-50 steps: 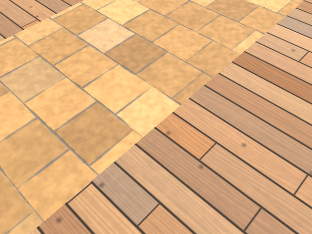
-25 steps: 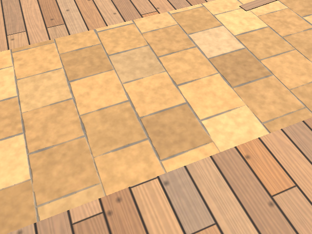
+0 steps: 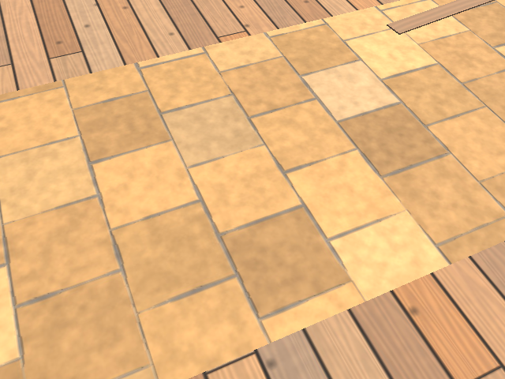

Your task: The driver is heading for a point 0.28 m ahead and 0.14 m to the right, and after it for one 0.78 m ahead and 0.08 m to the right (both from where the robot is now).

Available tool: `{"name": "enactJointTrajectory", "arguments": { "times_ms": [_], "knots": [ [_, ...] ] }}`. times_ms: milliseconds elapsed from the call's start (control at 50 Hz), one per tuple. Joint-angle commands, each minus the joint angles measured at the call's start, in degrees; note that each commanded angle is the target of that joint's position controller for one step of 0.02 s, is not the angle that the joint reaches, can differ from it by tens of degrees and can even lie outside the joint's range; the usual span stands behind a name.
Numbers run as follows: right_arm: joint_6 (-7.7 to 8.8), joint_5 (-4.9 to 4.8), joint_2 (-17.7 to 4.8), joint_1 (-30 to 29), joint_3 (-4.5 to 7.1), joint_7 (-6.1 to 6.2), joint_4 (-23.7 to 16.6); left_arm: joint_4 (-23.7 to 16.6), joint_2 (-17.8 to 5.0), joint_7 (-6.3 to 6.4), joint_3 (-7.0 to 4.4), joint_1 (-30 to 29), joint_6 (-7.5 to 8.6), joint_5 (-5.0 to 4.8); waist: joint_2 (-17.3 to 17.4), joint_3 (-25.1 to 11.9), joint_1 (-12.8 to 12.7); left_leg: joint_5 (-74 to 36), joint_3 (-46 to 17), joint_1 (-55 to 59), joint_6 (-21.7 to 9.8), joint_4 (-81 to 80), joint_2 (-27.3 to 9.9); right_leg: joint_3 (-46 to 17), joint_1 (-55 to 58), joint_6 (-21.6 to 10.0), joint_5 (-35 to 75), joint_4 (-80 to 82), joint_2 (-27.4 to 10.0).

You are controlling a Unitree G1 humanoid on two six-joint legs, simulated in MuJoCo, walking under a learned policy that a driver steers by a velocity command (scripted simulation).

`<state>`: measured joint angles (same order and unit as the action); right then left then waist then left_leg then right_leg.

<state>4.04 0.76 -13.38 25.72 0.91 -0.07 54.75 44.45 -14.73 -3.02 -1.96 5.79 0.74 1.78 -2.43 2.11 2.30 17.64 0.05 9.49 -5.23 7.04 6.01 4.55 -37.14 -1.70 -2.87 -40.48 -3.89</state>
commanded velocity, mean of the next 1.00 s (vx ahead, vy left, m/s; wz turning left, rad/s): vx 0.16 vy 0.00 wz -0.17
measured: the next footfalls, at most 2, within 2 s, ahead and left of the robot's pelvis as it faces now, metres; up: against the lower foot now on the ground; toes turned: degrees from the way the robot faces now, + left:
right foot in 0.10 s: +0.26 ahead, -0.11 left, +0.00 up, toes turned -8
left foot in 0.62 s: +0.36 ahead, +0.07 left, +0.00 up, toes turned -12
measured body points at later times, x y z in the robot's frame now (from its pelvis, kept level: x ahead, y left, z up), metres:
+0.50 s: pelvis +0.22 -0.02 +0.01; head +0.25 -0.04 +0.46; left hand +0.30 +0.24 -0.12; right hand +0.30 -0.29 -0.12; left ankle +0.34 +0.10 -0.68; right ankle +0.20 -0.08 -0.73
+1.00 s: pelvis +0.28 +0.00 +0.01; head +0.29 +0.00 +0.46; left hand +0.36 +0.24 -0.14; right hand +0.30 -0.26 -0.13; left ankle +0.32 +0.08 -0.73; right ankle +0.22 -0.11 -0.73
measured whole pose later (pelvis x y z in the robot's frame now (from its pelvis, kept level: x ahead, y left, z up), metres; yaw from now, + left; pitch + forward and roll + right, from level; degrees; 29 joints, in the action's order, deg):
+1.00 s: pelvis +0.28 +0.00 +0.01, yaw -12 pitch -2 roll +0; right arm 0.3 0.4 -13.0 11.6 -0.2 1.8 56.0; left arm 60.3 -13.0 1.9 0.2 13.9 -0.6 0.4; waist -0.3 2.1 -0.3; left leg 10.1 1.1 -10.4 -2.7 22.1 2.5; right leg -4.2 -4.6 -0.8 -15.4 -21.8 2.0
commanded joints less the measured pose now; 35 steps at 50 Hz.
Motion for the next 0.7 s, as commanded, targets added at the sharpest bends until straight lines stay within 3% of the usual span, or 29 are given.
{"name": "enactJointTrajectory", "arguments": {
  "times_ms": [20,60,80,100,120,140,160,180,200,220,240,280,340,440,540,580,600,620,640,660,680,700],
  "knots": [
    [0.91,0.43,-9.0,-0.6,1.58,0.84,-1.4,-4.8,-3.4,0.44,-0.24,-4.8,1.18,-0.34,6.4,4.1,-1.6,-51.1,-1.4,-3.0,-3.8,3.0,-17.2,2.3,4.5,-3.6,-1.4,5.9,3.4],
    [0.77,1.33,-10.2,-1.5,1.85,1.40,-1.0,-2.1,-5.2,1.23,-1.02,3.2,1.43,-0.50,7.7,-1.2,-5.3,-66.9,0.8,-0.5,-2.5,14.1,-17.5,2.8,14.0,-6.0,-6.1,6.3,7.2],
    [0.26,1.68,-11.0,-2.1,2.14,1.52,-1.0,0.7,-6.4,1.61,-1.68,11.4,1.80,-0.49,7.5,-5.6,-8.7,-67.8,2.0,-1.1,-1.8,25.0,-16.8,2.6,22.2,-7.2,-7.0,8.9,8.9],
    [0.11,1.38,-11.2,-2.6,2.10,1.52,-1.5,3.3,-8.1,2.15,-2.48,19.9,2.18,0.27,5.4,-10.1,-12.5,-56.8,3.8,-9.3,-1.0,38.9,-15.1,-1.4,35.3,-9.1,-6.7,11.8,5.8],
    [0.61,-0.36,-6.7,0.6,1.03,0.93,-3.8,4.0,-14.7,2.89,-4.27,25.0,2.15,1.30,-5.1,-15.8,-11.1,-28.7,6.8,-27.4,1.7,61.6,-7.4,-25.2,50.2,-15.8,-6.7,13.1,-9.7],
    [0.94,-0.08,-7.2,2.2,1.55,0.49,-4.1,3.8,-14.9,2.31,-4.34,20.6,1.73,-0.59,-10.0,-18.6,-6.8,10.4,0.2,-40.1,2.5,74.7,1.1,-47.8,53.6,-21.9,7.6,21.4,-17.3],
    [1.00,0.83,-8.2,-1.4,1.62,0.57,-5.2,2.5,-13.4,1.97,-4.27,13.9,1.82,-2.15,-3.3,-11.9,-4.4,6.3,-4.9,-42.9,2.2,75.9,-3.7,-39.9,46.5,-20.9,11.6,21.1,-15.8],
    [1.35,0.75,-8.5,-4.9,1.47,0.56,-6.1,1.7,-9.9,1.92,-3.46,10.8,1.91,-2.05,1.3,-6.1,-4.0,3.3,-3.9,-43.0,2.6,73.6,-5.8,-31.9,38.7,-19.8,18.9,21.6,-14.1],
    [1.18,0.80,-7.8,-6.1,1.47,0.63,-6.5,1.8,-7.7,1.98,-2.82,9.5,2.04,-1.80,4.1,-2.6,-2.4,2.6,-3.6,-41.5,2.9,69.9,-7.6,-26.3,32.6,-17.9,25.4,22.4,-11.2],
    [0.31,1.34,-7.6,-6.4,1.42,0.66,-7.1,2.3,-6.4,2.17,-2.40,9.3,2.25,-2.04,4.0,-1.4,-1.1,2.5,-3.7,-39.5,3.8,66.3,-8.6,-22.3,28.5,-16.4,29.5,23.3,-8.7],
    [-0.82,1.62,-6.8,-5.6,1.24,0.58,-7.2,2.6,-6.3,2.19,-2.21,9.1,2.44,-1.94,3.2,-2.0,-0.1,2.5,-3.4,-36.9,4.7,63.5,-8.8,-19.3,25.9,-15.4,31.9,23.8,-7.1],
    [-2.32,1.56,-5.7,-5.6,1.04,0.64,-8.0,2.8,-8.1,2.08,-2.65,10.2,2.80,-1.63,2.0,-3.7,0.5,1.6,-2.0,-35.3,6.3,59.6,-8.0,-16.6,23.6,-15.2,38.8,23.4,-5.4],
    [-3.18,1.17,-5.3,-7.8,0.96,0.76,-8.8,2.7,-8.6,2.30,-2.60,10.8,2.32,-1.39,0.7,-5.1,0.1,-3.0,-0.5,-36.3,7.7,52.6,-7.9,-13.6,23.7,-13.4,39.4,23.2,-3.6],
    [-4.01,0.60,-5.4,-14.6,0.80,0.90,-10.3,3.7,-7.7,3.00,-2.15,14.0,1.25,-1.29,-1.9,-5.4,-3.3,-9.5,-0.5,-37.7,7.3,42.5,-8.5,-14.0,28.9,-9.0,33.2,22.3,-3.2],
    [-3.75,0.03,-5.7,-16.2,0.71,1.74,-10.0,4.2,-7.4,3.63,-1.74,13.9,0.35,-0.26,-2.6,-3.7,-4.6,-3.4,-0.5,-34.4,6.0,34.0,-6.8,-16.6,32.5,-10.1,32.6,18.9,-5.3],
    [-3.36,-0.21,-5.5,-14.6,0.66,2.20,-9.2,4.4,-7.2,4.00,-1.53,12.7,0.09,-0.41,-2.9,-2.9,-4.0,-1.6,-0.4,-30.4,4.6,27.0,-6.0,-18.5,32.7,-9.9,31.3,16.7,-5.8],
    [-3.03,-0.13,-5.0,-12.7,0.57,2.43,-8.4,4.4,-6.9,4.30,-1.27,11.5,0.01,-0.89,-2.1,-2.5,-2.5,-5.5,-0.7,-26.0,3.8,19.4,-6.2,-18.8,31.6,-8.6,28.0,14.9,-5.1],
    [-2.42,0.37,-5.3,-10.3,0.53,2.74,-7.5,4.1,-6.2,4.52,-0.83,10.6,0.24,-1.44,-0.2,-3.2,-1.0,-16.6,-3.4,-18.1,3.0,11.5,-8.9,-18.8,28.1,-6.1,21.9,13.2,-3.9],
    [-1.88,1.14,-8.8,-8.6,0.95,3.27,-7.5,3.1,-3.4,4.47,0.23,12.8,0.74,-1.56,6.7,-7.1,-2.6,-34.1,-13.1,-9.9,0.9,11.5,-18.9,-16.1,24.6,-3.5,7.8,8.6,-0.5],
    [-2.51,-0.10,-10.3,-12.3,1.03,3.06,-7.7,5.1,-1.7,4.57,0.35,18.5,-0.02,-2.10,13.2,-8.0,-5.9,-51.0,-18.4,-9.8,-7.3,15.1,-25.5,-11.3,22.6,-2.0,-18.0,7.1,6.6],
    [-2.76,-0.38,-6.3,-12.4,0.03,2.49,-7.9,6.4,-4.4,5.09,0.04,16.4,-1.01,-1.56,10.8,-8.6,-3.8,-47.8,-20.0,-12.8,-10.0,13.9,-26.3,-9.7,24.2,-1.7,-25.5,5.8,6.8],
    [-2.57,0.12,-5.1,-13.3,-0.65,2.08,-7.7,6.5,-4.5,5.09,-0.11,13.9,-1.61,-1.56,9.9,-6.6,-3.5,-41.9,-18.2,-15.7,-9.1,12.2,-24.2,-10.0,25.3,-1.4,-25.3,6.2,6.7]
  ]
}}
